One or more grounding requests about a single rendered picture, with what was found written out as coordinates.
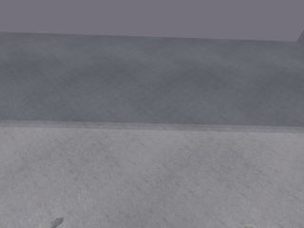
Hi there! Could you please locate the left robot hand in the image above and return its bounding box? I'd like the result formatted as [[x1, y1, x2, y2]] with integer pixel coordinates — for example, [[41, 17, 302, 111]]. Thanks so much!
[[38, 216, 64, 228]]

